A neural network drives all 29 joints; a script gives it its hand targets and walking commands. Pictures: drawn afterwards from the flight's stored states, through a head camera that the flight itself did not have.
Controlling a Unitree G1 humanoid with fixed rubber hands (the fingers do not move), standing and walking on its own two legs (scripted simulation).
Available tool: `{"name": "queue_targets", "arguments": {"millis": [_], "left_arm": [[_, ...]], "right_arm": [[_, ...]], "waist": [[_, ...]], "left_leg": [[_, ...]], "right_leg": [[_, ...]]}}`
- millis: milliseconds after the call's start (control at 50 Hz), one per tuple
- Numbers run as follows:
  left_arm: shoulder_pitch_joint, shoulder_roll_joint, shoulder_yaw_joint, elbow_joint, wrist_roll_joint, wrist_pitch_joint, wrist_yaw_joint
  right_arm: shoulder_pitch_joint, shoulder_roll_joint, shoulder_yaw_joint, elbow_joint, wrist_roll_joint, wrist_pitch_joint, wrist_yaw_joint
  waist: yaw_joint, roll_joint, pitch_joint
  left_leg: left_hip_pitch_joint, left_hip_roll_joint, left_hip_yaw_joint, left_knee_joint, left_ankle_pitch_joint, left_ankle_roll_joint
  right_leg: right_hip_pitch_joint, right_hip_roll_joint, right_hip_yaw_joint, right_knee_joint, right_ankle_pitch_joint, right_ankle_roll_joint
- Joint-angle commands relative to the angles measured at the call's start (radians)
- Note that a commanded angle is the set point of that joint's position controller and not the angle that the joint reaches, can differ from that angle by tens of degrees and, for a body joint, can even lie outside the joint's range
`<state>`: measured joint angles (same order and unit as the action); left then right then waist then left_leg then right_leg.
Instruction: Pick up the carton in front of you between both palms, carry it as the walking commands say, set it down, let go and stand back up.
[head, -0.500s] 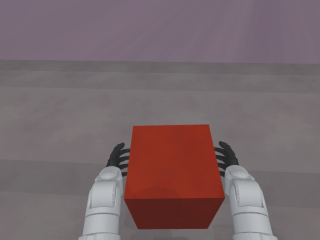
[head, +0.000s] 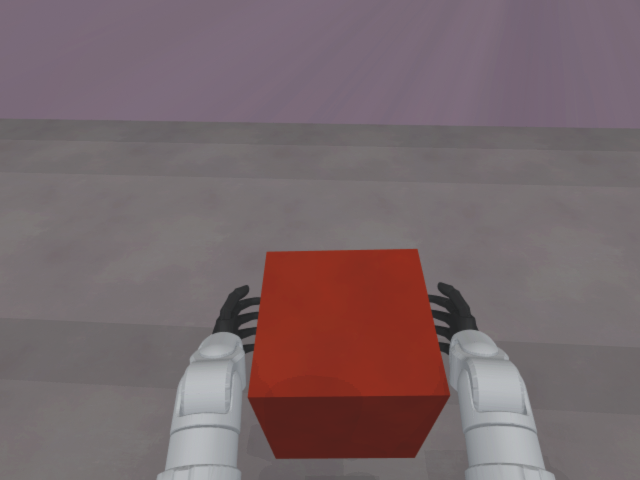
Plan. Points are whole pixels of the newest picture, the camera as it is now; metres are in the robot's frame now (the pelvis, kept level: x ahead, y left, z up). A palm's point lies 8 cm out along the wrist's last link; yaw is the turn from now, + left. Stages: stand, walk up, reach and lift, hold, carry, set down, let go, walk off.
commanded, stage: carry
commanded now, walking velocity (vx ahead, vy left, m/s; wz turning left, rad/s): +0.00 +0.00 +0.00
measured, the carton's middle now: (343, 358) +0.31 +0.00 -0.04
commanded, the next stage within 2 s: hold in 0.02 s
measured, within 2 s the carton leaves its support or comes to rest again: neither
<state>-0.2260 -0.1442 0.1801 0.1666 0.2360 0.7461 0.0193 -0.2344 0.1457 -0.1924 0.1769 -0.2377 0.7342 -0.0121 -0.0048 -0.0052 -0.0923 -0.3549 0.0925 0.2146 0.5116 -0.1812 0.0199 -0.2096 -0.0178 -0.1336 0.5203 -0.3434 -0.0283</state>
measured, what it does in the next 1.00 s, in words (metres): lowers itself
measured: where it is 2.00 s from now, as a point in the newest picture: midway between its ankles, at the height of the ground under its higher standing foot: outside the picture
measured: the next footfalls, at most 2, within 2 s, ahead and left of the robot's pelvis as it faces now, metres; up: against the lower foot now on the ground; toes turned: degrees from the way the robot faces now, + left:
none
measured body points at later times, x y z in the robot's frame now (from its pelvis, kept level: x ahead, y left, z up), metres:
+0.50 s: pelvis -0.05 +0.02 +0.00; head -0.05 +0.04 +0.45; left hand +0.31 +0.13 +0.03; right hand +0.28 -0.17 +0.03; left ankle +0.05 +0.12 -0.73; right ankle -0.04 -0.09 -0.73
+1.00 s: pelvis -0.06 +0.03 -0.09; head +0.18 +0.02 +0.29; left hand +0.38 +0.14 -0.18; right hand +0.35 -0.16 -0.17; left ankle +0.05 +0.12 -0.73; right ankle -0.04 -0.09 -0.73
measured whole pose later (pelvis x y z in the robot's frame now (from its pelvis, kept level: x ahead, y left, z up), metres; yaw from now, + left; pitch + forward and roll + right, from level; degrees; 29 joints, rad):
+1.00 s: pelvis -0.06 +0.03 -0.09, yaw -10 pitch +29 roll -1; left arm -0.69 -0.10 0.42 0.46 0.26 0.23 0.01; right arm -0.72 0.11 -0.40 0.55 -0.20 0.19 -0.03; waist 0.04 -0.05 0.05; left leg -1.26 -0.02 -0.02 1.04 -0.28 0.01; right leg -1.17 0.07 0.05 1.08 -0.41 0.01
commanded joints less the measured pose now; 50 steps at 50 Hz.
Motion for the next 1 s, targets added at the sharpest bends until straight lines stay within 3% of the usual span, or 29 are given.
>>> {"name": "queue_targets", "arguments": {"millis": [0, 20, 40, 60, 80, 100, 120, 200, 300, 360, 400, 420, 460, 540, 620, 700, 840, 920, 980], "left_arm": [[-0.461, -0.876, -0.551, -0.068, -0.233, -0.04, -0.21], [-0.346, -0.892, -0.531, -0.091, -0.23, -0.036, -0.208], [-0.382, -0.842, -0.54, -0.121, -0.228, -0.052, -0.203], [-0.38, -0.856, -0.535, -0.142, -0.224, -0.057, -0.201], [-0.395, -0.851, -0.544, -0.147, -0.229, -0.057, -0.202], [-0.423, -0.842, -0.563, -0.15, -0.237, -0.059, -0.208], [-0.42, -0.85, -0.57, -0.145, -0.243, -0.062, -0.208], [-0.403, -0.852, -0.545, -0.118, -0.213, -0.066, -0.196], [-0.484, -0.856, -0.467, -0.024, -0.164, -0.07, -0.194], [-0.626, -0.86, -0.382, 0.095, -0.14, -0.094, -0.214], [-0.764, -0.883, -0.326, 0.185, -0.116, -0.119, -0.228], [-0.8, -0.88, -0.289, 0.233, -0.099, -0.128, -0.232], [-0.907, -0.88, -0.21, 0.328, -0.062, -0.152, -0.231], [-0.923, -0.767, -0.004, 0.467, 0.051, -0.196, -0.202], [-0.886, -0.624, 0.131, 0.498, 0.145, -0.27, -0.169], [-0.884, -0.618, 0.11, 0.495, 0.144, -0.382, -0.156], [-0.991, -0.793, -0.182, 0.415, 0.02, -0.572, -0.178], [-1.061, -0.847, -0.366, 0.305, -0.073, -0.582, -0.192], [-1.043, -0.857, -0.415, 0.275, -0.105, -0.55, -0.208]], "right_arm": [[-0.448, 0.867, 0.548, -0.053, 0.232, -0.029, 0.215], [-0.358, 0.886, 0.525, -0.034, 0.226, -0.035, 0.219], [-0.351, 0.875, 0.511, -0.057, 0.207, -0.061, 0.205], [-0.353, 0.846, 0.499, -0.064, 0.188, -0.066, 0.201], [-0.339, 0.838, 0.482, -0.059, 0.18, -0.069, 0.196], [-0.334, 0.832, 0.466, -0.037, 0.171, -0.075, 0.188], [-0.351, 0.833, 0.477, -0.044, 0.176, -0.08, 0.188], [-0.408, 0.854, 0.512, -0.049, 0.204, -0.081, 0.204], [-0.549, 0.846, 0.485, 0.022, 0.204, -0.093, 0.231], [-0.67, 0.842, 0.402, 0.165, 0.155, -0.129, 0.244], [-0.792, 0.852, 0.316, 0.27, 0.114, -0.166, 0.252], [-0.815, 0.849, 0.273, 0.328, 0.084, -0.181, 0.252], [-0.909, 0.834, 0.154, 0.416, 0.033, -0.215, 0.246], [-0.93, 0.711, -0.072, 0.543, -0.098, -0.257, 0.212], [-0.915, 0.598, -0.172, 0.566, -0.163, -0.31, 0.194], [-0.927, 0.614, -0.113, 0.551, -0.122, -0.414, 0.195], [-1.009, 0.772, 0.166, 0.49, 0.017, -0.595, 0.213], [-1.052, 0.845, 0.361, 0.372, 0.121, -0.603, 0.201], [-1.042, 0.88, 0.422, 0.348, 0.16, -0.572, 0.195]], "waist": [[0.0, 0.006, -0.245], [0.031, -0.078, -0.105], [-0.009, -0.093, -0.158], [0.01, -0.039, -0.166], [-0.011, -0.033, -0.163], [-0.026, -0.038, -0.172], [-0.025, -0.012, -0.163], [0.013, -0.01, -0.157], [0.043, -0.023, -0.044], [0.043, -0.045, 0.018], [0.024, -0.045, 0.012], [0.026, -0.034, 0.029], [0.001, -0.021, 0.021], [-0.005, 0.034, 0.047], [0.028, 0.031, 0.003], [0.043, 0.015, -0.142], [0.033, 0.001, -0.582], [0.046, 0.014, -0.987], [0.062, 0.018, -1.078]], "left_leg": [[0.195, 0.1, -0.125, -0.038, 0.195, 0.0], [0.48, -0.182, -0.274, -0.061, 0.399, 0.029], [0.553, -0.154, -0.309, -0.053, 0.48, 0.027], [0.497, -0.157, -0.311, -0.07, 0.456, 0.018], [0.491, -0.162, -0.313, -0.081, 0.484, 0.011], [0.489, -0.165, -0.307, -0.09, 0.444, 0.0], [0.481, -0.172, -0.3, -0.096, 0.414, -0.008], [0.483, -0.188, -0.294, -0.114, 0.308, -0.004], [0.512, -0.178, -0.283, -0.108, 0.115, 0.007], [0.463, -0.171, -0.273, -0.079, -0.033, 0.004], [0.473, -0.172, -0.272, -0.053, -0.131, -0.001], [0.418, -0.165, -0.282, -0.054, -0.151, -0.009], [0.425, -0.166, -0.29, -0.029, -0.237, -0.01], [0.286, -0.158, -0.301, -0.011, -0.28, -0.017], [0.178, -0.17, -0.286, 0.058, -0.182, -0.019], [0.091, -0.187, -0.279, 0.165, -0.021, -0.016], [0.038, -0.192, -0.291, 0.399, 0.259, -0.017], [0.092, -0.194, -0.291, 0.545, 0.464, -0.021], [0.007, -0.197, -0.278, 0.609, 0.483, -0.028]], "right_leg": [[-0.023, -0.133, 0.11, -0.095, 0.252, -0.011], [-0.05, 0.054, 0.267, -0.156, 0.522, -0.013], [-0.059, 0.065, 0.278, -0.164, 0.53, -0.012], [0.035, 0.065, 0.283, -0.156, 0.558, -0.011], [0.073, 0.071, 0.276, -0.152, 0.606, -0.003], [0.108, 0.078, 0.269, -0.178, 0.534, -0.002], [0.104, 0.078, 0.268, -0.18, 0.528, 0.002], [0.106, 0.078, 0.26, -0.189, 0.459, 0.017], [-0.067, 0.055, 0.262, -0.225, 0.159, -0.009], [-0.128, 0.045, 0.251, -0.218, -0.026, -0.034], [-0.203, 0.045, 0.248, -0.198, -0.141, -0.046], [-0.171, 0.057, 0.237, -0.162, -0.12, -0.045], [-0.243, 0.064, 0.236, -0.139, -0.197, -0.056], [-0.259, 0.098, 0.214, -0.041, -0.162, -0.05], [-0.365, 0.113, 0.191, 0.043, -0.074, -0.024], [-0.489, 0.136, 0.176, 0.142, 0.012, -0.001], [-0.733, 0.181, 0.166, 0.345, 0.137, 0.02], [-0.83, 0.195, 0.155, 0.465, 0.248, 0.037], [-0.923, 0.2, 0.153, 0.522, 0.25, 0.049]]}}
